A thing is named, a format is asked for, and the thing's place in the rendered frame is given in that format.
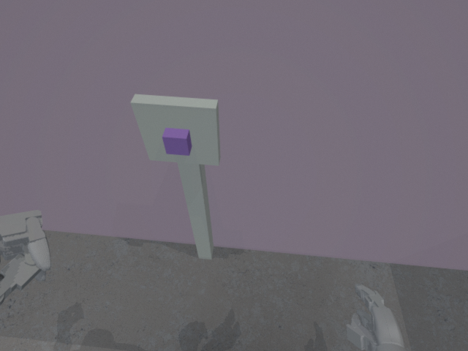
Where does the button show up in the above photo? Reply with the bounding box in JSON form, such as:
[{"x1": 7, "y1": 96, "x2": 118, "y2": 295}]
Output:
[{"x1": 162, "y1": 128, "x2": 192, "y2": 156}]

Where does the panel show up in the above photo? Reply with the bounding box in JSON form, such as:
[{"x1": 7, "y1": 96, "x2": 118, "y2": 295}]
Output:
[{"x1": 130, "y1": 94, "x2": 220, "y2": 260}]

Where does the right robot hand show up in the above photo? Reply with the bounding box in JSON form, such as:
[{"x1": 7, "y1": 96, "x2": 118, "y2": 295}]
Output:
[{"x1": 347, "y1": 284, "x2": 404, "y2": 351}]

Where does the left robot hand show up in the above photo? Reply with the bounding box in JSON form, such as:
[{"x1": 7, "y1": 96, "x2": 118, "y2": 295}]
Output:
[{"x1": 0, "y1": 210, "x2": 50, "y2": 305}]

